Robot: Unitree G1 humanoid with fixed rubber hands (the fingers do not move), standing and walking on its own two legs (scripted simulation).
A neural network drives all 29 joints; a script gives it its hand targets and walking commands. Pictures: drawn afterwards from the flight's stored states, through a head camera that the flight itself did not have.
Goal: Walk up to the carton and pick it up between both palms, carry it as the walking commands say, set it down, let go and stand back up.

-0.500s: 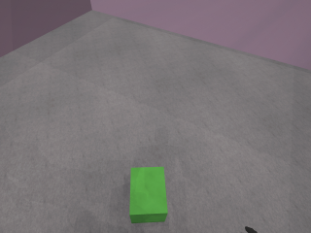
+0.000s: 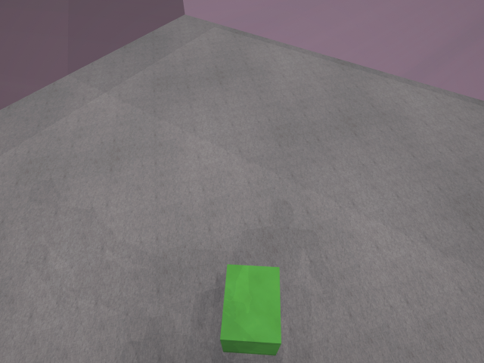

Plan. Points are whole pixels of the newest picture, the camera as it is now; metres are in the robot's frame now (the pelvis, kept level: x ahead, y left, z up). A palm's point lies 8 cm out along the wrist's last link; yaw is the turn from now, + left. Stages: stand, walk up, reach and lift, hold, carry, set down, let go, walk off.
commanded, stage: walk up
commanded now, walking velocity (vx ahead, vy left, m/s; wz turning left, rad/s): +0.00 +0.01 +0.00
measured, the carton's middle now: (251, 309) +0.40 +0.00 -0.66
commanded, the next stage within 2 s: stand in 0.88 s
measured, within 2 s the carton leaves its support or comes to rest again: neither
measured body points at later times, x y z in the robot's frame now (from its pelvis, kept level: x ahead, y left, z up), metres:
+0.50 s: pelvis +0.05 +0.03 +0.01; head +0.05 +0.04 +0.46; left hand +0.06 +0.26 -0.15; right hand +0.06 -0.21 -0.14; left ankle +0.00 +0.13 -0.73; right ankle -0.01 -0.13 -0.73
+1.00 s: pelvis +0.06 +0.02 +0.01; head +0.06 +0.03 +0.46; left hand +0.04 +0.25 -0.15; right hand +0.06 -0.21 -0.14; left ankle +0.00 +0.13 -0.73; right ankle -0.01 -0.13 -0.73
